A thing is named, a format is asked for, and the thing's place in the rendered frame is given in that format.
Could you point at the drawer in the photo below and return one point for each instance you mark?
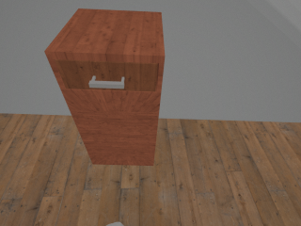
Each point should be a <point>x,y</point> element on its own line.
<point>138,76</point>

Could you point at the cabinet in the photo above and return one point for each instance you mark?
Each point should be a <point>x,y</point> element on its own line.
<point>118,127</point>

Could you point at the handle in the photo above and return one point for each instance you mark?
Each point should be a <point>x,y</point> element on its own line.
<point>106,84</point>

